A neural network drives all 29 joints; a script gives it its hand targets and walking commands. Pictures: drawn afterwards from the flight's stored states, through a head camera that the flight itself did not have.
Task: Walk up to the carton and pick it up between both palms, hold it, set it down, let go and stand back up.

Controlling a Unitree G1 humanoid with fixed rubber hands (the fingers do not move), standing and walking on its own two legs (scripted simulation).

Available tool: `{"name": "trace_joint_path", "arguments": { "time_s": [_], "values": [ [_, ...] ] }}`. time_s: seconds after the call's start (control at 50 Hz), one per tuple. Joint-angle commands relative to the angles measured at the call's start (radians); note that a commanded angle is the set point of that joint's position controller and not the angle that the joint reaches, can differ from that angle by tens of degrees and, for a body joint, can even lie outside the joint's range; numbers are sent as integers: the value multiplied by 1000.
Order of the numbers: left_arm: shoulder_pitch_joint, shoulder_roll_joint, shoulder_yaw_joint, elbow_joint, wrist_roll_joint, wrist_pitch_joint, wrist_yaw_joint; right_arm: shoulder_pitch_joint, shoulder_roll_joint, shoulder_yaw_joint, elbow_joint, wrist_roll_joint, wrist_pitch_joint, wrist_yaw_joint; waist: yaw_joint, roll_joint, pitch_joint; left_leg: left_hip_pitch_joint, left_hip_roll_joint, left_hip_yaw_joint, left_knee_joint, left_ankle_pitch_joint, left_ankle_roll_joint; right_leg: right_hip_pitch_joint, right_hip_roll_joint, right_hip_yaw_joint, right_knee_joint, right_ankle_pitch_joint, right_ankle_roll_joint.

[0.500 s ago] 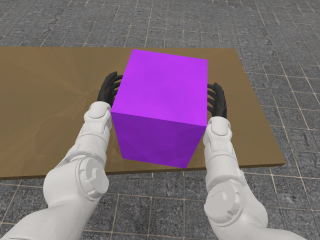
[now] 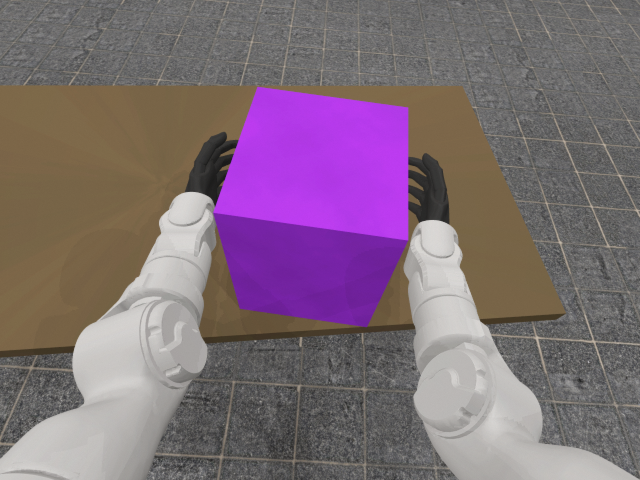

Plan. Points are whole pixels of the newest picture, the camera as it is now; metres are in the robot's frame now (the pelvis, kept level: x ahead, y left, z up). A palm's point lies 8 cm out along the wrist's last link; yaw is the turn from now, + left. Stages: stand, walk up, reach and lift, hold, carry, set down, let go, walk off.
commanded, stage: set down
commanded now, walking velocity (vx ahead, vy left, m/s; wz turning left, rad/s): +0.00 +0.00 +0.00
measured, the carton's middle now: (316, 216) +0.46 +0.02 +0.01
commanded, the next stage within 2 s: none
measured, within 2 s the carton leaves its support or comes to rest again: neither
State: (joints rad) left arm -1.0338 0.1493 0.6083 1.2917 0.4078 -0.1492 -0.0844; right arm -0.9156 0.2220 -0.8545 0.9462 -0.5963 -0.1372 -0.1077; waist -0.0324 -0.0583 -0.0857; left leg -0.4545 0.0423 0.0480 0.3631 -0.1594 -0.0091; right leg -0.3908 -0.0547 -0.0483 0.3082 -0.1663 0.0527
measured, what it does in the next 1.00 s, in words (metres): stands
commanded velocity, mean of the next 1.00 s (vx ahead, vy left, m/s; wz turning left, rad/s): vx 0.00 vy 0.00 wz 0.00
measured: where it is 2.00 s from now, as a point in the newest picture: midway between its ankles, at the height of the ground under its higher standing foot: outside the picture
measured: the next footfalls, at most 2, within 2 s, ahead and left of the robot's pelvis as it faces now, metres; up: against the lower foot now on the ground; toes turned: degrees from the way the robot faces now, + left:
none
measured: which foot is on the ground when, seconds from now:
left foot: down 0.00-1.00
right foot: down 0.00-1.00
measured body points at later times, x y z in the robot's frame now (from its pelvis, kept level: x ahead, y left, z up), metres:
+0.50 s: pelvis +0.00 +0.01 -0.02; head +0.08 +0.05 +0.42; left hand +0.48 +0.20 +0.04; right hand +0.44 -0.14 +0.04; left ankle -0.01 +0.12 -0.74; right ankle -0.03 -0.15 -0.74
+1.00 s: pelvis -0.05 +0.00 -0.03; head +0.03 +0.04 +0.41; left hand +0.41 +0.22 +0.01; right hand +0.39 -0.17 +0.02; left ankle -0.01 +0.12 -0.74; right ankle -0.03 -0.15 -0.74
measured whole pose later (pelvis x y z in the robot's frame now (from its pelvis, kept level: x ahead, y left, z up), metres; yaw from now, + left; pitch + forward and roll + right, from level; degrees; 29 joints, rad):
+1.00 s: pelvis -0.05 +0.00 -0.03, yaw +1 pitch +24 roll -4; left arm -1.01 0.35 -0.18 1.61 -0.34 -0.37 -0.05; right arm -0.92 -0.09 -0.11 1.36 0.21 -0.24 -0.16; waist -0.11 0.01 -0.28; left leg -0.88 0.06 -0.03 0.66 -0.20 -0.01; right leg -0.76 -0.04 -0.11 0.55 -0.20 0.04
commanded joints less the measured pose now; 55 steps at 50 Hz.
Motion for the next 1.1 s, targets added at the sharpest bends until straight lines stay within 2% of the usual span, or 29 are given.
{"name": "trace_joint_path", "arguments": {
  "time_s": [0.0,0.06,0.1,0.22,0.32,0.4,0.48,0.58,0.7,0.82,0.96,1.02,1.08],
  "values": [
    [-543,-100,-111,-75,-12,-48,-36,-414,155,203,42,8,-29,69,8,115,-558,272,-40,96,48,424,-5,230,71,-62,52,298,32],
    [-543,22,-160,-76,-77,-58,4,-410,10,232,57,86,-43,37,6,139,-597,288,-36,89,80,473,-20,192,78,-57,55,291,20],
    [-541,119,-213,-48,-147,-69,38,-406,-96,264,78,156,-53,6,-2,148,-611,261,-36,85,103,475,-27,173,78,-50,64,285,12],
    [-588,254,-430,83,-394,-106,98,-450,-231,390,161,373,-66,-75,-58,149,-693,136,-44,52,179,417,-28,134,79,-23,129,341,-6],
    [-621,309,-528,141,-499,-161,108,-507,-319,507,179,521,-102,-89,-37,173,-819,163,-40,31,259,555,-50,57,91,-24,180,410,-14],
    [-616,323,-574,195,-538,-182,104,-539,-378,558,201,587,-132,-84,-29,198,-871,211,-35,16,304,652,-77,-27,104,-45,196,420,-18],
    [-622,317,-642,212,-595,-196,92,-556,-428,587,233,639,-149,-76,-50,221,-881,281,-28,0,334,692,-96,-134,112,-67,186,368,-26],
    [-593,294,-718,212,-665,-221,67,-530,-460,651,302,706,-157,-60,-75,222,-861,308,-25,-16,348,691,-99,-210,112,-79,179,319,-34],
    [-536,294,-768,193,-700,-255,40,-468,-474,719,365,783,-178,-49,-69,233,-817,280,-28,-33,343,636,-102,-232,106,-81,177,282,-38],
    [-509,329,-778,150,-716,-278,39,-442,-487,744,310,823,-192,-47,-61,246,-803,199,-43,-41,324,465,-95,-224,101,-80,182,214,-40],
    [-541,361,-791,138,-777,-295,41,-478,-460,741,156,789,-156,-58,-87,174,-810,12,-59,-27,282,113,-41,-170,71,-66,226,46,-27],
    [-538,354,-795,135,-794,-294,41,-475,-442,744,114,776,-136,-64,-88,157,-813,-24,-59,-25,277,49,-27,-155,62,-62,243,-3,-25],
    [-519,343,-792,137,-788,-282,39,-456,-434,745,116,773,-124,-72,-85,166,-799,-18,-56,-30,280,42,-27,-158,62,-61,254,-13,-29]
  ]
}}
